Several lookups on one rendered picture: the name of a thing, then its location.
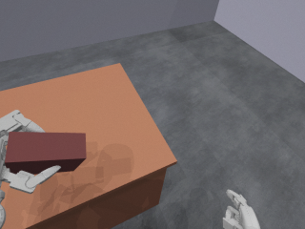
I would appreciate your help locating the right robot hand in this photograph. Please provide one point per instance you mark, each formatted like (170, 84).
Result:
(244, 218)

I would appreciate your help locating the sponge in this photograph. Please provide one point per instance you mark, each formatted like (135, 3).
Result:
(34, 152)

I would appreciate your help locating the table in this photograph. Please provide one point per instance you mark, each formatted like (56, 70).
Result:
(126, 155)

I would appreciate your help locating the left robot hand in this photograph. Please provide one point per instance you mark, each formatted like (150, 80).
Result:
(22, 181)

